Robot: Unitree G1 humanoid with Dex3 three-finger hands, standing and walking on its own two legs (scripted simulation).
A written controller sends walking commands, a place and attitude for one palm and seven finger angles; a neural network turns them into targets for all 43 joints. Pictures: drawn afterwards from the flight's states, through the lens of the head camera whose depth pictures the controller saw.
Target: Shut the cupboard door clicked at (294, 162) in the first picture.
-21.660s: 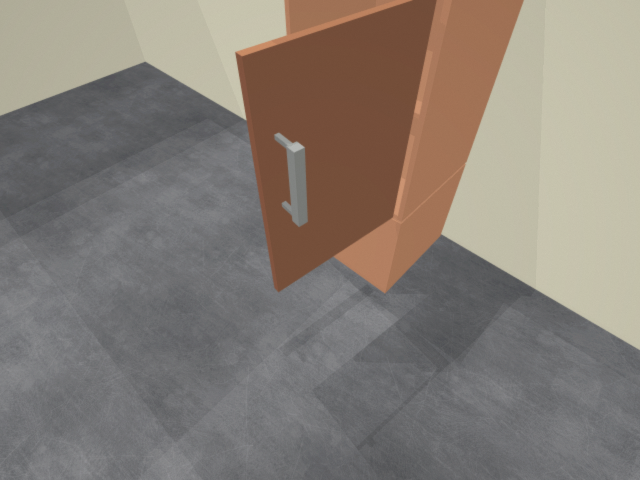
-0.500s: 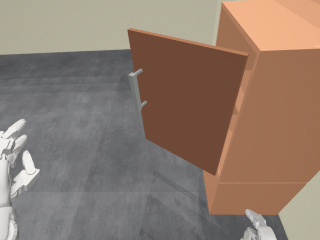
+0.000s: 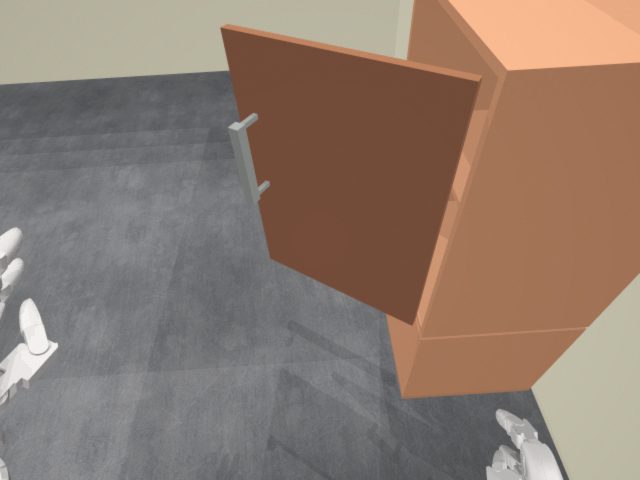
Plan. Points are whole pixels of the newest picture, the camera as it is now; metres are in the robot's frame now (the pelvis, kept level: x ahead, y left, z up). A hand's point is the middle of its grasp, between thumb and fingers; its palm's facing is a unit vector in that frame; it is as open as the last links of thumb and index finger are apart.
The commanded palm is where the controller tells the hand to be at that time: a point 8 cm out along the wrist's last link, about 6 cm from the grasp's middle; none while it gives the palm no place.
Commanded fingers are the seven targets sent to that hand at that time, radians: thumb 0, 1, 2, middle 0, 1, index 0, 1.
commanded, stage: step back with the hand held close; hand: left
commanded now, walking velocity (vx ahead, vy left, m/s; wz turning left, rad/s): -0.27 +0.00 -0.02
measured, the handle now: (252, 160) +0.67 +0.18 +0.02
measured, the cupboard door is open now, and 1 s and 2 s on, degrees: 56 56 56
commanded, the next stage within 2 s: stop stepping back and stand still in 1.44 s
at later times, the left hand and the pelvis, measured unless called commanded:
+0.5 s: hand (11, 404) +0.15 +0.27 +0.16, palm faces +0.47 -0.75 -0.46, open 7.4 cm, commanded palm +0.09 +0.30 +0.18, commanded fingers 0.00 0.90 0.90 -0.20 -0.30 -0.20 -0.30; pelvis -0.06 +0.00 -0.02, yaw -1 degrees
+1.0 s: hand out of the picture +0.12 +0.28 +0.17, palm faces +0.50 -0.72 -0.48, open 7.4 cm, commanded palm +0.05 +0.31 +0.18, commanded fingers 0.00 0.90 0.90 -0.20 -0.30 -0.20 -0.30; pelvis -0.08 +0.01 -0.02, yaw +1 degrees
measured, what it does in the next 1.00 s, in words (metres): steps on the spot: right foot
